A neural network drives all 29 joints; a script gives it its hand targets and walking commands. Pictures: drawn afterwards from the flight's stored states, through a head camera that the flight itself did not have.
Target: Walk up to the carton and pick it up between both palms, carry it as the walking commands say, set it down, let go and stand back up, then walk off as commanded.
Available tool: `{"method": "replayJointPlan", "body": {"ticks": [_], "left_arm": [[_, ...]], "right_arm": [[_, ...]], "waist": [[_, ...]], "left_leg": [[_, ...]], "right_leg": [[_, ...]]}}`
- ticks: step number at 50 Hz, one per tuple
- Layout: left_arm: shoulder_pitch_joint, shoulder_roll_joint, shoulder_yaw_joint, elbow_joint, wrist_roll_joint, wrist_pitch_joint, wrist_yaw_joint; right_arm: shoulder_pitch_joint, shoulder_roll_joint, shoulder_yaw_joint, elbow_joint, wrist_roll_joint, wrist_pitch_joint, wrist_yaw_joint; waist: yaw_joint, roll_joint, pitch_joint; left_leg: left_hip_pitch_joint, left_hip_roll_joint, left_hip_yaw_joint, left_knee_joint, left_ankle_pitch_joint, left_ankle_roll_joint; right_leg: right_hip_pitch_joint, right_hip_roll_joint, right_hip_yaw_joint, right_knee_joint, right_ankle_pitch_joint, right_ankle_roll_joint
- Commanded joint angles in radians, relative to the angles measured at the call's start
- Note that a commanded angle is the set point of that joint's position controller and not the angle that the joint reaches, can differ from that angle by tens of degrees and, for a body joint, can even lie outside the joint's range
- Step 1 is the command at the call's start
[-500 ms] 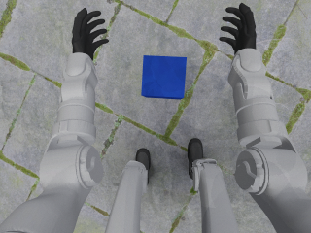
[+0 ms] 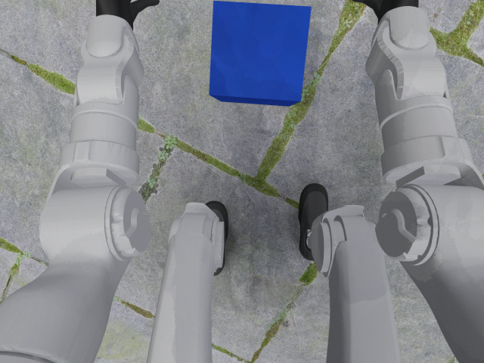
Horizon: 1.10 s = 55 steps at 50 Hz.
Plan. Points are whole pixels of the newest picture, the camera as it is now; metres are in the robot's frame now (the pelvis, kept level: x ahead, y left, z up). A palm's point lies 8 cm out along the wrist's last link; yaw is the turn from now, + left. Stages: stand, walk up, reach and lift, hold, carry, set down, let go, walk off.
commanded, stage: reach and lift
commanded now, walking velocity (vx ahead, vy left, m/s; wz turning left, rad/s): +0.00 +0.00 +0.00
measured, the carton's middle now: (257, 62) +0.54 +0.01 -0.42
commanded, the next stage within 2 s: none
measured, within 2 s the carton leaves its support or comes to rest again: neither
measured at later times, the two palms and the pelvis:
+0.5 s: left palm (155, 44) +0.54 +0.18 -0.28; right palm (356, 42) +0.54 -0.15 -0.29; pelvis -0.02 +0.00 -0.09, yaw +0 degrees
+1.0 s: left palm (165, 49) +0.55 +0.18 -0.33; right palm (352, 45) +0.55 -0.15 -0.33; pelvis -0.03 +0.01 -0.14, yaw +0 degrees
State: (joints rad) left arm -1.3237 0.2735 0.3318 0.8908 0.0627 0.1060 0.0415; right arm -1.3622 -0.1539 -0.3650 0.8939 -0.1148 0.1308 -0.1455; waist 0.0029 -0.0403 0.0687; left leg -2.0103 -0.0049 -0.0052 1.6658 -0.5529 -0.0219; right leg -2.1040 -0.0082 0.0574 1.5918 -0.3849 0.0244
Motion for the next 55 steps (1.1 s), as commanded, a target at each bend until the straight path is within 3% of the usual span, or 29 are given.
{"method": "replayJointPlan", "body": {"ticks": [1, 3, 7, 10, 11, 12, 17, 18, 19, 20, 22, 24, 26, 27, 28, 31, 33, 35, 36, 39, 43, 45, 47, 48, 49, 50, 51, 54, 55], "left_arm": [[-0.342, 0.163, -0.038, 0.008, -0.074, -0.024, 0.024], [-0.365, 0.169, -0.061, 0.074, -0.076, -0.016, 0.027], [-0.417, 0.189, -0.08, 0.095, -0.11, -0.008, 0.031], [-0.386, 0.151, -0.1, 0.181, -0.117, -0.008, 0.014], [-0.404, 0.165, -0.083, 0.15, -0.116, -0.011, 0.013], [-0.396, 0.161, -0.082, 0.201, -0.114, -0.011, 0.011], [-0.5, 0.193, -0.123, 0.128, -0.112, -0.033, 0.022], [-0.502, 0.21, -0.086, 0.154, -0.114, -0.037, 0.019], [-0.487, 0.207, -0.1, 0.154, -0.11, -0.032, 0.015], [-0.49, 0.182, -0.112, 0.137, -0.121, -0.031, 0.014], [-0.532, 0.169, -0.161, 0.149, -0.154, -0.035, 0.019], [-0.506, 0.208, -0.134, 0.218, -0.141, -0.024, 0.014], [-0.557, 0.21, -0.165, 0.114, -0.155, -0.04, 0.026], [-0.544, 0.179, -0.193, 0.205, -0.174, -0.037, 0.028], [-0.56, 0.203, -0.196, 0.17, -0.178, -0.043, 0.028], [-0.606, 0.233, -0.195, 0.143, -0.19, -0.041, 0.026], [-0.612, 0.254, -0.201, 0.189, -0.193, -0.041, 0.029], [-0.683, 0.256, -0.218, 0.125, -0.207, -0.049, 0.038], [-0.692, 0.218, -0.231, 0.081, -0.206, -0.054, 0.039], [-0.671, 0.2, -0.261, 0.168, -0.229, -0.038, 0.045], [-0.502, 0.19, -0.212, 0.325, -0.178, -0.015, 0.017], [-0.522, 0.199, -0.181, 0.279, -0.156, -0.018, 0.011], [-0.551, 0.171, -0.195, 0.205, -0.164, -0.038, 0.014], [-0.584, 0.197, -0.194, 0.182, -0.161, -0.044, 0.017], [-0.589, 0.149, -0.249, 0.192, -0.193, -0.042, 0.015], [-0.584, 0.164, -0.227, 0.204, -0.2, -0.042, 0.013], [-0.588, 0.163, -0.228, 0.236, -0.187, -0.037, 0.009], [-0.599, 0.128, -0.224, 0.206, -0.178, -0.039, 0.009], [-0.598, 0.132, -0.211, 0.202, -0.173, -0.038, 0.008]], "right_arm": [[-0.342, -0.108, 0.074, -0.07, 0.093, -0.033, -0.02], [-0.375, -0.137, 0.088, -0.041, 0.11, -0.027, -0.02], [-0.406, -0.179, 0.085, 0.015, 0.1, -0.025, -0.028], [-0.395, -0.127, 0.118, 0.091, 0.149, -0.023, -0.003], [-0.426, -0.152, 0.096, 0.061, 0.121, -0.031, -0.004], [-0.445, -0.129, 0.135, 0.071, 0.161, -0.03, 0.006], [-0.43, -0.169, 0.114, 0.129, 0.149, -0.042, 0.009], [-0.442, -0.191, 0.11, 0.147, 0.128, -0.045, 0.007], [-0.449, -0.201, 0.085, 0.116, 0.134, -0.05, 0.008], [-0.488, -0.196, 0.116, 0.054, 0.155, -0.06, 0.009], [-0.512, -0.216, 0.137, 0.093, 0.16, -0.068, 0.006], [-0.511, -0.265, 0.128, 0.112, 0.161, -0.07, 0.011], [-0.545, -0.272, 0.145, 0.05, 0.19, -0.081, 0.005], [-0.571, -0.235, 0.199, 0.111, 0.224, -0.08, 0.019], [-0.539, -0.253, 0.16, 0.125, 0.219, -0.08, 0.018], [-0.56, -0.263, 0.194, 0.163, 0.249, -0.076, 0.025], [-0.585, -0.29, 0.203, 0.177, 0.275, -0.08, 0.027], [-0.611, -0.31, 0.198, 0.117, 0.272, -0.094, 0.019], [-0.631, -0.289, 0.207, 0.084, 0.306, -0.106, 0.023], [-0.614, -0.345, 0.195, 0.179, 0.3, -0.107, 0.019], [-0.465, -0.303, 0.162, 0.315, 0.258, -0.082, 0.043], [-0.51, -0.28, 0.172, 0.244, 0.26, -0.085, 0.045], [-0.551, -0.279, 0.169, 0.162, 0.259, -0.106, 0.045], [-0.563, -0.261, 0.187, 0.196, 0.27, -0.102, 0.046], [-0.573, -0.251, 0.192, 0.178, 0.281, -0.099, 0.045], [-0.579, -0.246, 0.22, 0.202, 0.294, -0.095, 0.048], [-0.57, -0.245, 0.212, 0.219, 0.279, -0.091, 0.05], [-0.586, -0.258, 0.22, 0.177, 0.276, -0.099, 0.044], [-0.608, -0.244, 0.224, 0.146, 0.27, -0.105, 0.039]], "waist": [[0.049, -0.037, -1.053], [0.071, 0.015, -1.048], [0.029, -0.029, -0.983], [0.068, 0.017, -0.914], [0.06, -0.029, -0.897], [0.094, -0.028, -0.917], [0.051, 0.026, -0.888], [0.044, -0.037, -0.815], [0.039, 0.025, -0.812], [0.055, 0.006, -0.875], [0.024, -0.01, -0.906], [0.038, -0.002, -0.816], [0.053, 0.033, -0.967], [0.077, 0.019, -0.929], [0.046, 0.035, -0.909], [0.04, -0.015, -0.918], [0.066, 0.02, -0.877], [0.023, 0.03, -0.945], [0.051, 0.062, -0.97], [-0.002, 0.062, -0.886], [0.01, 0.058, -0.714], [0.048, 0.029, -0.748], [0.029, 0.035, -0.812], [0.068, 0.032, -0.833], [0.029, 0.062, -0.845], [0.067, 0.036, -0.831], [0.039, 0.031, -0.799], [0.048, 0.066, -0.834], [0.034, 0.012, -0.834]], "left_leg": [[0.22, -0.09, 0.068, -0.025, 0.29, -0.01], [0.236, -0.086, 0.087, 0.001, 0.287, -0.02], [0.195, -0.081, 0.07, 0.056, 0.196, -0.012], [0.161, -0.08, 0.085, 0.094, 0.186, -0.014], [0.149, -0.077, 0.065, 0.116, 0.194, -0.008], [0.134, -0.072, 0.077, 0.139, 0.215, 0.002], [0.161, -0.063, 0.067, 0.182, 0.248, -0.02], [0.088, -0.071, 0.066, 0.2, 0.205, -0.008], [0.099, -0.06, 0.06, 0.201, 0.207, -0.013], [0.129, -0.06, 0.058, 0.215, 0.233, -0.009], [0.169, -0.056, 0.047, 0.242, 0.262, -0.014], [0.156, -0.052, 0.05, 0.265, 0.201, -0.011], [0.238, -0.049, 0.046, 0.287, 0.29, -0.017], [0.206, -0.052, 0.054, 0.298, 0.268, -0.016], [0.231, -0.048, 0.043, 0.287, 0.238, -0.007], [0.211, -0.043, 0.036, 0.319, 0.251, -0.012], [0.239, -0.034, 0.047, 0.346, 0.235, -0.005], [0.311, -0.02, 0.02, 0.366, 0.315, -0.01], [0.317, -0.032, 0.039, 0.381, 0.35, -0.016], [0.311, -0.03, 0.021, 0.365, 0.294, -0.02], [0.2, -0.036, 0.036, 0.338, 0.198, -0.023], [0.187, -0.03, 0.035, 0.342, 0.194, -0.012], [0.204, -0.041, 0.031, 0.339, 0.242, -0.008], [0.201, -0.048, 0.033, 0.348, 0.272, -0.02], [0.227, -0.039, 0.028, 0.338, 0.282, -0.018], [0.204, -0.048, 0.045, 0.348, 0.247, -0.016], [0.178, -0.043, 0.045, 0.349, 0.24, -0.019], [0.25, -0.043, 0.041, 0.348, 0.242, -0.028], [0.212, -0.048, 0.037, 0.353, 0.233, -0.016]], "right_leg": [[0.835, 0.097, -0.099, 0.144, 0.322, 0.023], [0.831, 0.096, -0.097, 0.17, 0.289, 0.024], [0.782, 0.09, -0.107, 0.216, 0.193, 0.023], [0.757, 0.089, -0.096, 0.251, 0.193, 0.014], [0.729, 0.086, -0.093, 0.27, 0.194, 0.024], [0.761, 0.088, -0.082, 0.288, 0.219, 0.019], [0.726, 0.09, -0.081, 0.344, 0.245, 0.014], [0.701, 0.087, -0.089, 0.354, 0.227, 0.02], [0.682, 0.089, -0.079, 0.361, 0.216, 0.015], [0.724, 0.085, -0.086, 0.371, 0.241, 0.02], [0.725, 0.085, -0.085, 0.398, 0.262, 0.019], [0.665, 0.076, -0.092, 0.413, 0.185, 0.027], [0.734, 0.073, -0.085, 0.447, 0.275, 0.023], [0.737, 0.072, -0.085, 0.454, 0.247, 0.015], [0.678, 0.071, -0.106, 0.459, 0.226, 0.021], [0.738, 0.064, -0.098, 0.501, 0.255, 0.019], [0.676, 0.058, -0.095, 0.516, 0.219, 0.027], [0.659, 0.055, -0.097, 0.523, 0.282, 0.038], [0.648, 0.059, -0.087, 0.522, 0.305, 0.022], [0.593, 0.048, -0.113, 0.525, 0.243, 0.017], [0.571, 0.053, -0.107, 0.503, 0.174, 0.02], [0.598, 0.05, -0.104, 0.508, 0.184, 0.028], [0.614, 0.064, -0.111, 0.511, 0.224, 0.033], [0.632, 0.055, -0.099, 0.513, 0.251, 0.025], [0.628, 0.058, -0.099, 0.499, 0.263, 0.031], [0.641, 0.06, -0.082, 0.491, 0.236, 0.024], [0.617, 0.062, -0.085, 0.494, 0.234, 0.024], [0.627, 0.056, -0.092, 0.495, 0.219, 0.023], [0.664, 0.065, -0.102, 0.499, 0.221, 0.029]]}}
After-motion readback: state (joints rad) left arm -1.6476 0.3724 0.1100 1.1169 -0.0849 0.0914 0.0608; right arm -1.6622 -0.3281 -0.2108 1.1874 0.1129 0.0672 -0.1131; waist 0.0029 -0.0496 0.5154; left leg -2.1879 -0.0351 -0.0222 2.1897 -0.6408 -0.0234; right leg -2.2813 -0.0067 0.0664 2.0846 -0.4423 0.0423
